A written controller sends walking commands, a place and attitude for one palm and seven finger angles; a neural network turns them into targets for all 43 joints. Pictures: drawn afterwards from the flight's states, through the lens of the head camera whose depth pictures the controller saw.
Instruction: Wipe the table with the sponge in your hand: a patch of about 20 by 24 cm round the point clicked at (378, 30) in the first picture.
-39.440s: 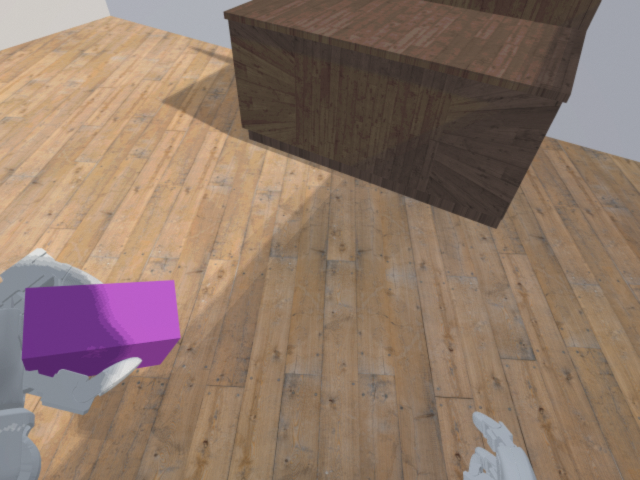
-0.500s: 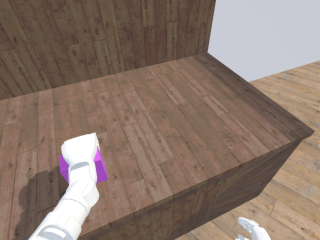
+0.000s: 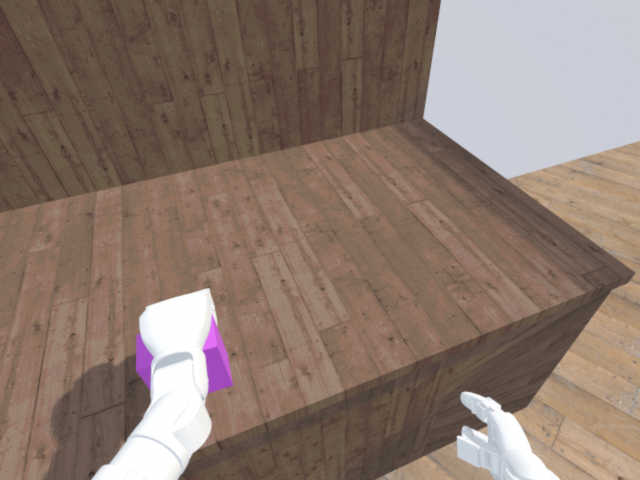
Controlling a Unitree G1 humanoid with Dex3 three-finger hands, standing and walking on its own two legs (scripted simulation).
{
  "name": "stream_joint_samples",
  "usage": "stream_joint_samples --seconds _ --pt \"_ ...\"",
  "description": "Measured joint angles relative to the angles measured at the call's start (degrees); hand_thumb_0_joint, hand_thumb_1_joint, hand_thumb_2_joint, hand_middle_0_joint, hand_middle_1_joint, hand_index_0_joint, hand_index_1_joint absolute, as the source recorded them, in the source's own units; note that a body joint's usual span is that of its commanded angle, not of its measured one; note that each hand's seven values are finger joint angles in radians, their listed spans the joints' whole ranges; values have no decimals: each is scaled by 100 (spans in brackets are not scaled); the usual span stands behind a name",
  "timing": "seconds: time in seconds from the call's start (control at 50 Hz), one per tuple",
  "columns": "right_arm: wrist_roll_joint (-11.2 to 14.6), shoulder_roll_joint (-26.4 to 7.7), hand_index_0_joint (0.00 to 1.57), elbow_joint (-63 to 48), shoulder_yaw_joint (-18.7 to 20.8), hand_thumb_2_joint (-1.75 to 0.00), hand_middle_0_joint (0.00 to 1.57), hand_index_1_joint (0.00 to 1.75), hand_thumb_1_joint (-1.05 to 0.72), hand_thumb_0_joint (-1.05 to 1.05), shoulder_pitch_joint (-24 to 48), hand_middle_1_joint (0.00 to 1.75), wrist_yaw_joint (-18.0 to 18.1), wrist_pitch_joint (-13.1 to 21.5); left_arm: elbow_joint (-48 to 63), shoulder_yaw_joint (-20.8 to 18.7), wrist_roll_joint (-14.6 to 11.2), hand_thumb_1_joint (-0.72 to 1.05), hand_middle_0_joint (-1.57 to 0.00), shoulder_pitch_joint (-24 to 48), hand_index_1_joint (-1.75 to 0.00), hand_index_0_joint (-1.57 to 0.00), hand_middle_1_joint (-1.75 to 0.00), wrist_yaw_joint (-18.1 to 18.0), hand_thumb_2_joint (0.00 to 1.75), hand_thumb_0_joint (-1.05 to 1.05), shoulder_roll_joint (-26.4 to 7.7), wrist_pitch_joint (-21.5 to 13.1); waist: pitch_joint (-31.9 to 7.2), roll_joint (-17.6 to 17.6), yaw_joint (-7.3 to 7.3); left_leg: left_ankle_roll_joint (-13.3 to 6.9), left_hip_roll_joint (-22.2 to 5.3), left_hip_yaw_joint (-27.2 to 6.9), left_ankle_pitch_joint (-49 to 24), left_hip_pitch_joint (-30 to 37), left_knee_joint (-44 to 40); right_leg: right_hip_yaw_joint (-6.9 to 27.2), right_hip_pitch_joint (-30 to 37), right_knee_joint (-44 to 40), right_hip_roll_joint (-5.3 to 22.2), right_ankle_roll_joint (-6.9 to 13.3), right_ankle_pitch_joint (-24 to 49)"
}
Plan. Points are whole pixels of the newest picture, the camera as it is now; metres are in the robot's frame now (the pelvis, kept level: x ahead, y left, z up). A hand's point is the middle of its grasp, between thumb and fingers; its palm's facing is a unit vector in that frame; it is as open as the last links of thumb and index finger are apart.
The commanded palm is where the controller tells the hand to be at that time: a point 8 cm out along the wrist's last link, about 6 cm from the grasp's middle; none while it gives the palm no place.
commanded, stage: wipe back along the middle lane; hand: left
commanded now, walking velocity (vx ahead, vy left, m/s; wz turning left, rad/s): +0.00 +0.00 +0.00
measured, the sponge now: (190, 367) +0.28 +0.24 -0.04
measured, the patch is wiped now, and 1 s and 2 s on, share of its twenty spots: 0.65 0.70 0.75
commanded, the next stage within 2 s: slide across to the third lane in 0.02 s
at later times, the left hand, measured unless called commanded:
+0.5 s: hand (217, 353) +0.28 +0.18 +0.01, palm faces -0.06 -0.08 -0.99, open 9.8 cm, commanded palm +0.26 +0.17 +0.07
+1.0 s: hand (245, 340) +0.30 +0.15 +0.01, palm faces -0.07 -0.09 -0.99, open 9.8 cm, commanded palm +0.29 +0.15 +0.07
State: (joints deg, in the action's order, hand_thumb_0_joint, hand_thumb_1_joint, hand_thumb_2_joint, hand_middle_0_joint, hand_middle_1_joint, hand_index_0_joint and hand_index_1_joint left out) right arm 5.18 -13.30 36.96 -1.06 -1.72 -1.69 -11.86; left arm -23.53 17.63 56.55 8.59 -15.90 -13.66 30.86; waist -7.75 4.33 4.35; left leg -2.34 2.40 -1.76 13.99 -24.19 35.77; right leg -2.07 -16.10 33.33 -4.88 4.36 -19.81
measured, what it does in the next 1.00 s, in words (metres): stands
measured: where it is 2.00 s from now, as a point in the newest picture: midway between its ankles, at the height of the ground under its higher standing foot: outside the picture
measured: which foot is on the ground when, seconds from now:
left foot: down 0.00-1.00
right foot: down 0.00-1.00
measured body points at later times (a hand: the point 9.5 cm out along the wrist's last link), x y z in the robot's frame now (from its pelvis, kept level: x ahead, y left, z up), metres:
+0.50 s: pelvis -0.01 -0.02 +0.00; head -0.04 -0.06 +0.45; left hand +0.28 +0.19 +0.07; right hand +0.22 -0.24 -0.08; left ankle +0.05 +0.09 -0.73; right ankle -0.03 -0.08 -0.73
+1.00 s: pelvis -0.01 -0.04 +0.00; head -0.04 -0.07 +0.45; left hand +0.30 +0.15 +0.07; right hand +0.21 -0.26 -0.09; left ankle +0.05 +0.09 -0.73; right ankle -0.03 -0.08 -0.73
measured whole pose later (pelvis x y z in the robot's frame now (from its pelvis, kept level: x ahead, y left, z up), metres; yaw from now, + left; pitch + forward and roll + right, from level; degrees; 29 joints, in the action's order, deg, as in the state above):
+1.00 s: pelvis -0.01 -0.04 +0.00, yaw -1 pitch +2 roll +1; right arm 4.9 -14.1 41.2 0.1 -0.8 0.3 -9.6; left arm -32.6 19.8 53.8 15.8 -16.1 -9.6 31.2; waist -7.0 4.1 3.5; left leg 0.1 0.5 -1.9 11.8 -22.6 32.4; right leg -1.8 -16.0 32.5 -6.7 7.2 -18.3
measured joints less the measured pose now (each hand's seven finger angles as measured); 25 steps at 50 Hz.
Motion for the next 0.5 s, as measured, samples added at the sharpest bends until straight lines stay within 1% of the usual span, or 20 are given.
stream_joint_samples --seconds 0.16,0.3,0.4,0.5 --pt "-2 -51 20 18 -15 -90 20 29 -91 1 6 29 36 -14 440 -38 -17 -46 -73 -496 -142 -73 -143 35 107 1 -97 -34 2 -1 -14 65 -53 29 -4 173 -96 45 137 -58 -49 62 12" --pt "-17 -124 20 83 51 -90 20 29 -91 1 64 29 129 53 428 17 -107 -46 -73 -384 -141 -74 -143 191 107 1 -139 52 133 21 -22 118 -82 -5 -75 260 -188 20 212 -126 -81 119 67" --pt "-33 -130 20 141 89 -90 20 29 -91 1 67 29 179 163 373 100 -158 -47 -74 -289 -140 -75 -142 267 107 1 -97 -70 167 64 -14 146 -93 -18 -122 288 -247 10 224 -150 -92 147 97" --pt "-33 -79 20 222 90 -90 20 29 -91 1 62 29 201 242 153 212 -126 -48 -75 -97 -139 -76 -141 200 107 1 18 -139 166 58 -1 178 -103 -28 -160 283 -286 2 196 -140 -103 177 110"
